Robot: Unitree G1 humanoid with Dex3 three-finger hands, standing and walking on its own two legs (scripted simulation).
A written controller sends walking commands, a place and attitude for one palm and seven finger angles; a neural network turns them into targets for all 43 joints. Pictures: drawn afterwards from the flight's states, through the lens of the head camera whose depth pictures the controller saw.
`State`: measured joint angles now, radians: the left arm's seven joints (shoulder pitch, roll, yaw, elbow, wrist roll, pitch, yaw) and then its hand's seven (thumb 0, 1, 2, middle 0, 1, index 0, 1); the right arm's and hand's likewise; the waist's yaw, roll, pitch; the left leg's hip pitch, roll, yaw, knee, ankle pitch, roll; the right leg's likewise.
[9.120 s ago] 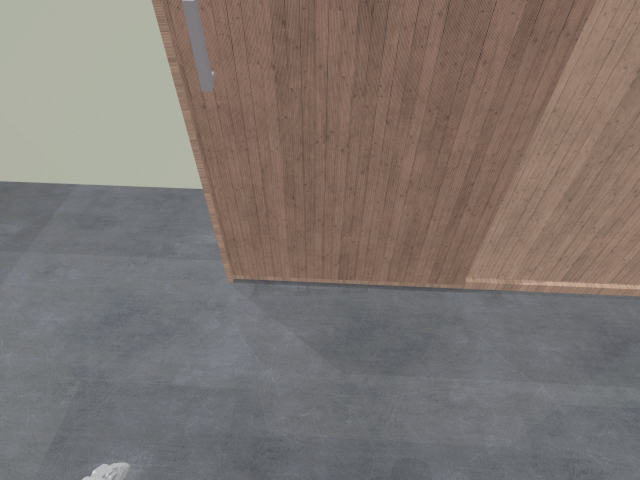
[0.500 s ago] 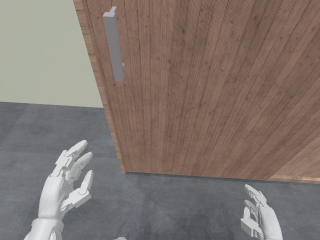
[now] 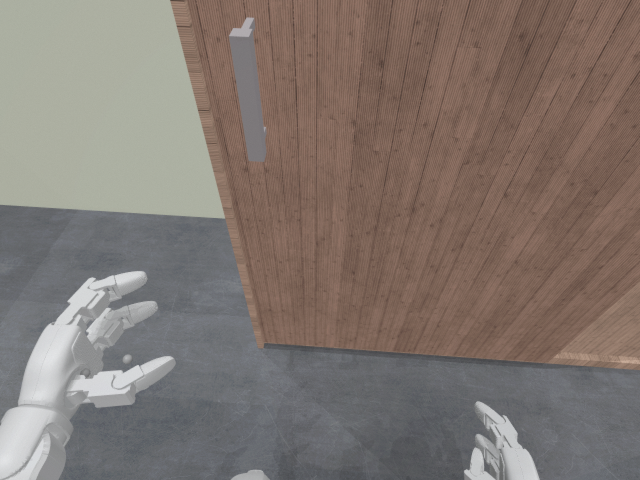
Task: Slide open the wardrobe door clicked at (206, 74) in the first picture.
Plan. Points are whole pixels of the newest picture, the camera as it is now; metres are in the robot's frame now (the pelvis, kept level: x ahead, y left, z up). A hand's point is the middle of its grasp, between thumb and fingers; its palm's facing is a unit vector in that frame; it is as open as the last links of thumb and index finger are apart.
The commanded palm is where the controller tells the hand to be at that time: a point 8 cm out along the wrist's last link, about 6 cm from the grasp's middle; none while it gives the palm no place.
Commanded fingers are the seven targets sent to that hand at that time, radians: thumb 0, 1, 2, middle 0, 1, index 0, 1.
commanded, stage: raise the hand with hooked fingers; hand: left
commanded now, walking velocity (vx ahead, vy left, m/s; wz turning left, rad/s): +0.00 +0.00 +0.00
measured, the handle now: (253, 94) +0.58 +0.13 +0.19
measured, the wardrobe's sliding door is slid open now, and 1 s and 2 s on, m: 0.00 0.00 0.00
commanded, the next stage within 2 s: move the hooked fingers beside the handle in 1.28 s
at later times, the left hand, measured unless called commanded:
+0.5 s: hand (64, 282) +0.26 +0.26 +0.17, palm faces +0.09 -0.99 -0.08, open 13.7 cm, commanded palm +0.24 +0.31 +0.18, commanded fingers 0.00 -0.50 0.30 -0.30 -1.20 -0.30 -1.20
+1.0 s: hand (64, 230) +0.30 +0.26 +0.20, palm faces +0.05 -1.00 -0.05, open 14.0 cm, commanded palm +0.26 +0.31 +0.22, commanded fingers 0.00 -0.50 0.30 -0.30 -1.20 -0.30 -1.20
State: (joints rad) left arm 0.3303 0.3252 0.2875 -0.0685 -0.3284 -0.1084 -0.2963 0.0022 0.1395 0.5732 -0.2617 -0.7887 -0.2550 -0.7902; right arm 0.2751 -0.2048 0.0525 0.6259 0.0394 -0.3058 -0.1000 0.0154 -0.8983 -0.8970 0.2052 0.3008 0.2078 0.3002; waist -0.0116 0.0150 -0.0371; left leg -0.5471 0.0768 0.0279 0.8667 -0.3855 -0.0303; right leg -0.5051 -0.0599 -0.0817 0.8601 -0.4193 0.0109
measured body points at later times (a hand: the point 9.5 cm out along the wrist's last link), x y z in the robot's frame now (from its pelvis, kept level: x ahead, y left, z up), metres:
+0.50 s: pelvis +0.03 +0.00 +0.03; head +0.02 +0.00 +0.48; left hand +0.25 +0.32 +0.17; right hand +0.23 -0.22 -0.03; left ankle +0.04 +0.14 -0.70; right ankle +0.01 -0.13 -0.70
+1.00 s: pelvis +0.02 -0.01 +0.04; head +0.01 -0.02 +0.49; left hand +0.29 +0.32 +0.20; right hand +0.21 -0.25 -0.03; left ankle +0.04 +0.14 -0.70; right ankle +0.01 -0.13 -0.70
